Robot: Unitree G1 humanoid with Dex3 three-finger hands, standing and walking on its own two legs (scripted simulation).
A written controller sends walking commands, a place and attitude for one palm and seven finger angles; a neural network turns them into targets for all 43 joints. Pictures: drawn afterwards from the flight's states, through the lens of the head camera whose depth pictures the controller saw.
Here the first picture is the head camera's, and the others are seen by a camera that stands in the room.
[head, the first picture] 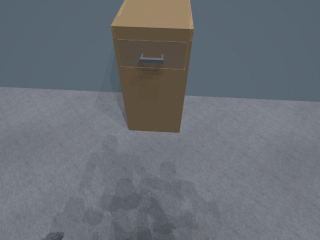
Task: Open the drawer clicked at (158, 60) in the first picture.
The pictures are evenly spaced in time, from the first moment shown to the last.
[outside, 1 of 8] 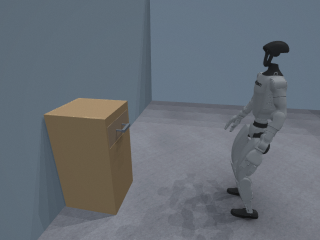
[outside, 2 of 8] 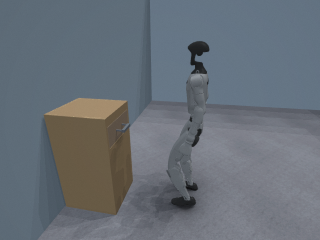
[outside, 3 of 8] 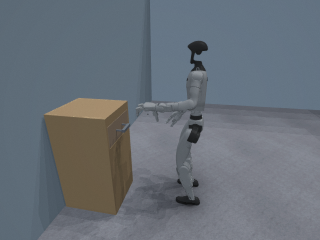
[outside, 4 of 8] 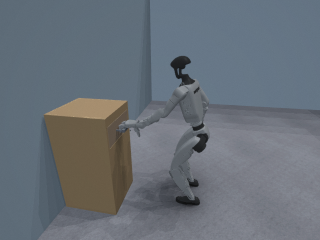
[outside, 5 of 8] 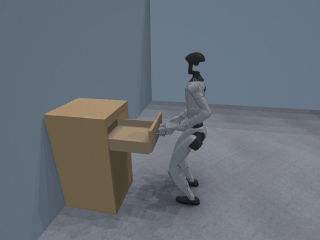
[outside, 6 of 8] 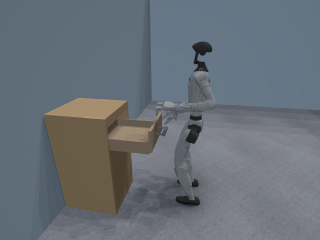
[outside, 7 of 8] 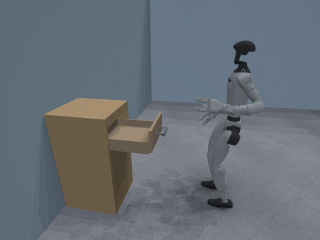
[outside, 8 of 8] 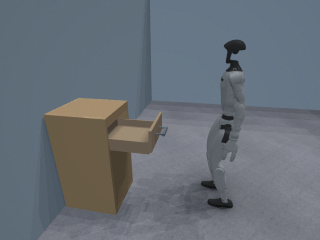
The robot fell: no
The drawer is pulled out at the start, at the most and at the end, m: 0.00 0.30 0.30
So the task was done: yes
